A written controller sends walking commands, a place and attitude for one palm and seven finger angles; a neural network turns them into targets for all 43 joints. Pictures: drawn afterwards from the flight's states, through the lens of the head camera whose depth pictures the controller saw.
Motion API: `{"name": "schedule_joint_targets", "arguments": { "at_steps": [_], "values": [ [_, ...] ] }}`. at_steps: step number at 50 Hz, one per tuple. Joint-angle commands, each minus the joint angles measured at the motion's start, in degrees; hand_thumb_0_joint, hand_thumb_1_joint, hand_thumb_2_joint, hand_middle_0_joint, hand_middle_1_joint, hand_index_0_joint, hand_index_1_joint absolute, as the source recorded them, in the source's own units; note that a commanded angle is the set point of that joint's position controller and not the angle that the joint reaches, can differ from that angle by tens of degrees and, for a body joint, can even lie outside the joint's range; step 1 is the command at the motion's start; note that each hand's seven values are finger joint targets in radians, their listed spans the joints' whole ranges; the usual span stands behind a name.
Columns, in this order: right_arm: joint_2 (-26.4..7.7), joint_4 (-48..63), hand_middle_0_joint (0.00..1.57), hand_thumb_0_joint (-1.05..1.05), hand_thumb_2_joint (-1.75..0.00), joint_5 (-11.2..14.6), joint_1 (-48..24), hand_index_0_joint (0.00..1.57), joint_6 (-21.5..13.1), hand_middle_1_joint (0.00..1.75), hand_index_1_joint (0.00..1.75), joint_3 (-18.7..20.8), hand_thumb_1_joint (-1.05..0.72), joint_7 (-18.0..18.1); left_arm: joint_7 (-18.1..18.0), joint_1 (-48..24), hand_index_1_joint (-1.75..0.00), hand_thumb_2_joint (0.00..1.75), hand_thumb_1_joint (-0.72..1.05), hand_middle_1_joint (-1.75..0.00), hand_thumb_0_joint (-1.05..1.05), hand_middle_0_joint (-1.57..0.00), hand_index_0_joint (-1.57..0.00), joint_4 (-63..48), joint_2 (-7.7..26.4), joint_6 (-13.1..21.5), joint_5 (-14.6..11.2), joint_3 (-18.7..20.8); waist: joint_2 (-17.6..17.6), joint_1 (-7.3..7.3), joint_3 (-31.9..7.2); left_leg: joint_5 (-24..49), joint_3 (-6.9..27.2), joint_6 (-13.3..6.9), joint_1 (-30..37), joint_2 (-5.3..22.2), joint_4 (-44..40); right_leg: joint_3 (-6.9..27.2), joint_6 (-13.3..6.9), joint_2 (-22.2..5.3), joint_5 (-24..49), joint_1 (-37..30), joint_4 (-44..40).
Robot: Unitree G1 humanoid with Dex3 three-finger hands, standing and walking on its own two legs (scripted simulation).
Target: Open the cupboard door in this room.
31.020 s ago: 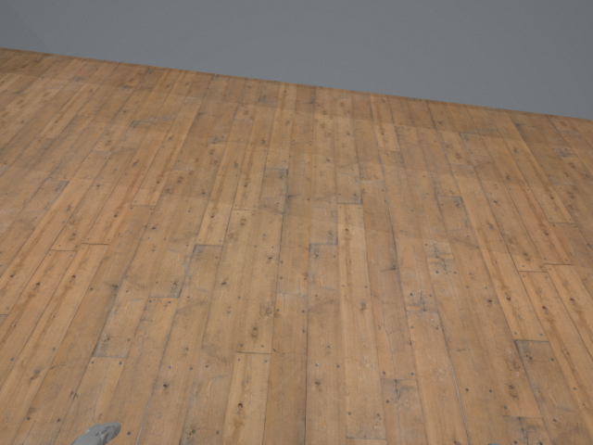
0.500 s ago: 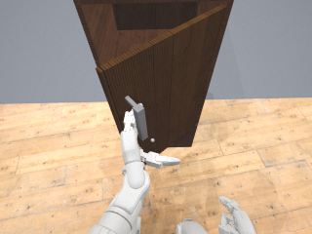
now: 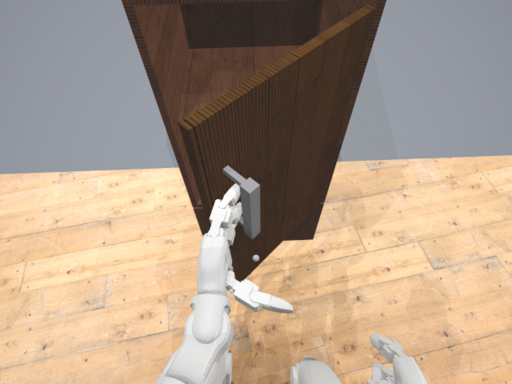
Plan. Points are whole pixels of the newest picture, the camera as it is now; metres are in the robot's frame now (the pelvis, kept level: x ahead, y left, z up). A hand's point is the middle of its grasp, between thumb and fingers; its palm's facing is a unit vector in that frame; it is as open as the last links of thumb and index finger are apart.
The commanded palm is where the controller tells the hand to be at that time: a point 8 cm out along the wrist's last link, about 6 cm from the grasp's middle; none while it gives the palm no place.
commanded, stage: slide the hand sideways off the handle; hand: left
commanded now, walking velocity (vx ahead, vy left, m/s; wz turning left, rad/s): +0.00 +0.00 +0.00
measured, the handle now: (242, 204) +0.38 +0.04 +0.05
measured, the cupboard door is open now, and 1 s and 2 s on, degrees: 44 44 44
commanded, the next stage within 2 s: draw the hand back to the body in 0.64 s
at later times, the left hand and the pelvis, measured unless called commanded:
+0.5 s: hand (222, 286) +0.25 +0.06 +0.04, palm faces +0.02 -1.00 +0.02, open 16.2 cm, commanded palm +0.22 +0.12 +0.04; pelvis +0.01 -0.01 +0.00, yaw +1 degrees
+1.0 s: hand (176, 295) +0.23 +0.11 +0.09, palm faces +0.05 -1.00 -0.03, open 16.3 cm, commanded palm +0.20 +0.17 +0.09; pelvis +0.01 -0.02 +0.01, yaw +1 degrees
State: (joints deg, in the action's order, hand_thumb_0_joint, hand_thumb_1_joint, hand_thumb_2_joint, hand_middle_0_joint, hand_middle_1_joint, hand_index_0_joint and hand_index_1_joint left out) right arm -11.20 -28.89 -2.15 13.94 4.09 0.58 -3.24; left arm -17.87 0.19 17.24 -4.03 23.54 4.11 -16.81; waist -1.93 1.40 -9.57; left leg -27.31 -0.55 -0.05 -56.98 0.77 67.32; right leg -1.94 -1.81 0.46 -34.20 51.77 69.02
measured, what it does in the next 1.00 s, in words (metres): stands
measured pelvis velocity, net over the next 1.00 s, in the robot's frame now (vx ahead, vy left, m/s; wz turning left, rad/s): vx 0.01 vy -0.02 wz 0.02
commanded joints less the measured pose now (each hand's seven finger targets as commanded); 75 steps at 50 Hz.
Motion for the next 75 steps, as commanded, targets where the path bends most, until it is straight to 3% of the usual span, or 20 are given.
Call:
{"name": "schedule_joint_targets", "arguments": {
  "at_steps": [1, 9, 20, 21, 29, 33, 37, 39, 40, 42, 44, 45, 49, 57, 62, 63, 64, 65, 69, 75],
  "values": [
    [-5.9, 9.3, 0.20, 0.00, -0.90, 0.3, -3.7, 0.20, -3.0, 0.30, 0.30, 2.0, -0.90, 0.9, 1.1, -6.1, -0.30, 0.30, -0.50, -0.30, 0.00, -0.15, -0.15, -15.9, -1.6, 4.9, 0.1, -0.3, 6.2, 0.22, -15.5, 9.1, 1.9, -1.1, 15.2, -1.1, -7.4, 0.4, -0.3, 0.4, 16.8, -5.1, -12.3],
    [-5.9, 10.6, 0.20, 0.00, -0.90, 0.6, -4.0, 0.20, -3.8, 0.30, 0.30, 1.6, -0.90, 1.6, 4.2, -0.1, -0.30, 0.30, -0.50, -0.30, 0.00, -0.15, -0.15, -20.7, 0.3, 4.9, -1.2, -0.3, 4.9, 0.24, -15.3, 9.7, 2.2, -1.1, 15.6, -1.2, -7.1, 0.4, -0.2, 0.4, 17.6, -5.2, -11.9],
    [-5.6, 12.1, 0.20, 0.00, -0.90, 0.7, -3.9, 0.20, -4.7, 0.30, 0.30, 1.4, -0.90, 2.6, 8.6, 12.1, -0.30, 0.30, -0.50, -0.30, 0.00, -0.15, -0.15, -27.2, 4.6, 4.7, -3.8, 3.5, 5.3, -0.17, -14.4, 11.9, 1.8, -1.1, 13.7, -1.6, -5.3, 1.5, 0.6, 0.0, 23.9, -7.6, -11.6],
    [-5.5, 12.3, 0.20, 0.00, -0.90, 0.7, -3.8, 0.20, -4.8, 0.30, 0.30, 1.4, -0.90, 2.6, 9.1, 14.3, -0.30, 0.30, -0.50, -0.30, 0.00, -0.15, -0.15, -28.1, 5.3, 5.0, -4.1, 4.3, 5.1, -0.75, -14.9, 12.0, 1.8, -0.9, 13.5, -1.6, -5.5, 1.4, 0.5, 0.0, 24.1, -8.2, -11.3],
    [-5.8, 12.7, 0.20, 0.00, -0.90, 0.8, -3.2, 0.20, -6.4, 0.30, 0.30, 1.6, -0.90, 3.2, 14.1, 22.1, -0.30, 0.30, -0.50, -0.30, 0.00, -0.15, -0.15, -32.0, 8.4, 7.0, -6.3, 6.5, 6.1, 0.23, -13.2, 11.3, 2.2, -1.1, 9.8, -1.7, -3.2, 2.9, 1.4, -0.5, 27.1, -8.4, -10.8],
    [-6.1, 12.8, 0.20, 0.00, -0.90, 1.0, -3.4, 0.20, -7.4, 0.30, 0.30, 1.6, -0.90, 3.6, 16.2, 19.5, -0.30, 0.30, -0.50, -0.30, 0.00, -0.15, -0.15, -34.9, 7.7, 7.9, -7.6, 5.0, 4.0, 1.29, -13.2, 9.5, 2.4, -1.3, 9.7, -1.7, -2.3, 2.7, 1.4, -0.5, 23.4, -5.6, -10.4],
    [-6.3, 13.1, 0.20, 0.00, -0.90, 1.1, -2.9, 0.20, -8.0, 0.30, 0.30, 1.7, -0.90, 3.8, 16.0, 21.5, -0.30, 0.30, -0.50, -0.30, 0.00, -0.15, -0.15, -34.3, 8.4, 7.2, -7.7, 5.4, 4.6, 0.87, -13.6, 8.8, 2.6, -1.3, 9.2, -1.6, -2.1, 2.7, 1.3, -0.4, 21.4, -4.9, -10.4],
    [-6.3, 13.8, 0.20, 0.00, -0.90, 1.1, -2.7, 0.20, -7.6, 0.30, 0.30, 1.9, -0.90, 4.2, 15.3, 21.4, -0.30, 0.30, -0.50, -0.30, 0.00, -0.15, -0.15, -38.9, 13.8, 6.3, -7.7, 10.5, 3.1, -1.01, -16.3, 10.1, 2.1, -1.3, 10.4, -1.6, -2.8, 3.8, 1.1, -0.4, 22.0, -8.5, -11.2],
    [-6.0, 14.4, 0.20, 0.00, -0.90, 1.3, -2.5, 0.20, -7.3, 0.30, 0.30, 1.8, -0.90, 4.3, 15.1, 22.9, -0.30, 0.30, -0.50, -0.30, 0.00, -0.15, -0.15, -40.6, 14.7, 5.5, -8.1, 11.8, 2.6, -1.97, -17.9, 10.9, 1.7, -1.3, 11.7, -1.7, -4.0, 3.9, 1.1, -0.6, 22.9, -10.9, -11.7],
    [-5.7, 15.0, 0.20, 0.00, -0.90, 2.0, -2.3, 0.20, -6.8, 0.30, 0.30, 1.5, -0.90, 4.6, 14.9, 25.1, -0.30, 0.30, -0.50, -0.30, 0.00, -0.15, -0.15, -41.9, 14.0, 3.4, -9.0, 12.1, 2.5, -1.64, -16.2, 11.5, 1.5, -1.4, 14.1, -1.8, -6.0, 3.4, 1.4, -0.3, 24.6, -12.3, -13.7],
    [-5.8, 15.0, 0.20, 0.00, -0.90, 2.4, -2.3, 0.20, -6.6, 0.30, 0.30, 1.4, -0.90, 5.1, 15.5, 27.4, -0.30, 0.30, -0.50, -0.30, 0.00, -0.15, -0.15, -41.3, 14.1, 1.2, -10.5, 13.8, 5.8, -1.48, -14.5, 11.1, 1.7, -1.3, 14.1, -1.7, -7.5, 3.4, 1.9, -0.2, 25.0, -14.9, -15.9],
    [-5.9, 15.1, 0.20, 0.00, -0.90, 2.6, -2.4, 0.20, -6.6, 0.30, 0.30, 1.2, -0.90, 5.3, 16.1, 27.8, -0.30, 0.30, -0.50, -0.30, 0.00, -0.15, -0.15, -41.4, 13.5, 0.5, -10.8, 13.0, 5.5, -1.04, -12.6, 10.8, 1.6, -1.3, 14.6, -1.6, -8.3, 3.3, 2.2, -0.3, 25.1, -14.8, -16.7],
    [-6.9, 14.7, 0.20, 0.00, -0.90, 2.8, -2.1, 0.20, -7.2, 0.30, 0.30, 0.8, -0.90, 6.2, 18.8, 26.1, -0.30, 0.30, -0.50, -0.30, 0.00, -0.15, -0.15, -41.1, 14.7, -1.3, -12.2, 13.6, 7.2, 0.68, -6.8, 7.5, 2.1, -1.5, 15.4, -1.5, -10.3, 3.3, 2.5, -0.3, 18.8, -13.6, -20.7],
    [-7.0, 15.0, 0.20, 0.00, -0.90, 3.4, -2.3, 0.20, -9.1, 0.30, 0.30, 0.8, -0.90, 6.7, 21.6, 29.2, -0.30, 0.30, -0.50, -0.30, 0.00, -0.15, -0.15, -45.9, 18.8, -2.0, -15.3, 19.7, 1.7, -1.27, -6.4, 9.8, 1.9, -1.5, 21.7, -1.6, -14.9, 1.5, 1.8, 0.5, 18.8, -16.7, -22.8],
    [-7.1, 14.7, 0.20, 0.00, -0.90, 4.1, -2.3, 0.20, -10.2, 0.30, 0.30, 0.6, -0.90, 6.9, 23.0, 30.5, -0.30, 0.37, -0.32, -0.30, 0.00, -0.16, -0.16, -48.9, 19.5, -3.6, -16.9, 20.9, -0.2, -1.27, -5.3, 12.5, 2.1, -1.6, 25.8, -1.4, -17.7, -0.5, 1.6, 1.3, 21.9, -18.3, -23.6],
    [-7.4, 15.0, 0.20, 0.00, -0.90, 3.9, -2.5, 0.20, -8.8, 0.30, 0.30, 0.7, -0.90, 8.7, 17.8, 32.4, -0.30, 0.39, -0.29, -0.30, 0.00, -0.16, -0.16, -49.9, 29.2, -8.1, -9.0, 22.9, -0.8, -4.09, -7.2, 13.7, 1.3, -1.7, 28.7, -0.6, -20.7, 3.3, 0.9, -1.1, 23.8, -20.5, -27.4],
    [-6.6, 15.3, 0.20, 0.00, -0.90, 3.6, -2.4, 0.20, -8.5, 0.30, 0.30, 0.1, -0.90, 9.2, 15.4, 34.1, -0.30, 0.40, -0.26, -0.30, 0.00, -0.16, -0.16, -50.9, 26.4, -11.0, -8.5, 22.5, 0.6, -3.00, -5.7, 14.4, 1.1, -2.1, 29.9, -0.9, -21.4, 2.8, 1.2, -1.1, 24.3, -21.7, -29.0],
    [-6.4, 15.0, 0.20, 0.00, -0.90, 3.6, -2.3, 0.20, -8.2, 0.30, 0.30, -0.2, -0.90, 9.5, 14.3, 35.3, -0.30, 0.42, -0.22, -0.30, 0.00, -0.16, -0.16, -51.6, 24.1, -13.0, -7.6, 20.6, -0.7, -2.84, -4.5, 15.6, 0.8, -2.2, 31.1, -0.8, -22.2, 1.9, 1.3, -1.2, 25.7, -22.7, -29.0],
    [-7.0, 14.0, 0.20, 0.00, -0.90, 3.4, -3.7, 0.20, -8.1, 0.30, 0.30, -0.9, -0.90, 10.4, 11.8, 32.1, -0.30, 0.48, -0.08, -0.30, 0.00, -0.16, -0.16, -52.9, 26.2, -16.8, -6.6, 22.4, 1.8, -2.45, -0.3, 16.3, 1.5, -2.2, 35.3, -0.2, -26.3, 0.2, 1.2, -0.4, 23.8, -24.1, -32.8],
    [-6.8, 11.7, 0.20, 0.00, -0.90, 3.3, -5.6, 0.20, -9.5, 0.30, 0.30, -1.9, -0.90, 10.9, 9.9, 29.6, -0.30, 0.57, 0.13, -0.30, 0.00, -0.17, -0.17, -52.4, 27.8, -18.2, -6.5, 26.2, 1.0, -3.04, 2.6, 14.9, 1.9, -2.1, 40.5, -0.2, -32.1, -0.3, 1.1, -0.6, 20.6, -28.3, -37.5]
  ]
}}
